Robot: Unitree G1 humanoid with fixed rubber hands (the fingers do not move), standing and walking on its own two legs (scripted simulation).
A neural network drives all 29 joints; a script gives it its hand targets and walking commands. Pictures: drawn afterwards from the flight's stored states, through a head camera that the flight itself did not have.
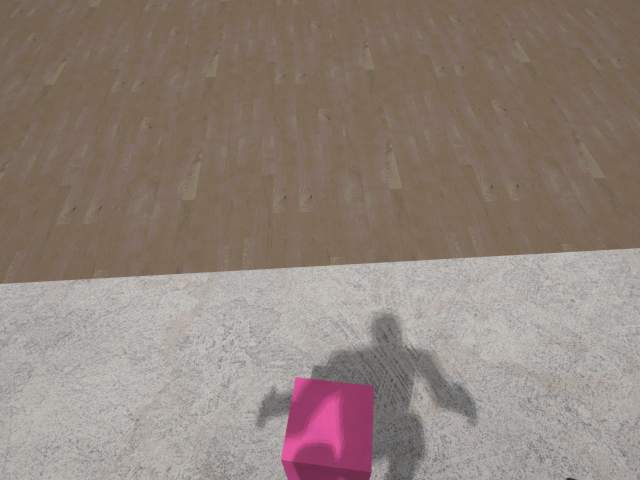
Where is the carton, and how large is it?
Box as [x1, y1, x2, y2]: [281, 377, 373, 479]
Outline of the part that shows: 296,377 281,457 288,479 368,479 371,469 373,386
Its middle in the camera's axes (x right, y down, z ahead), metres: +0.03 +0.54 +1.05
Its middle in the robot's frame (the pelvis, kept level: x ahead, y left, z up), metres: +0.39 +0.02 -0.66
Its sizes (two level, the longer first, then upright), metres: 0.210 0.200 0.250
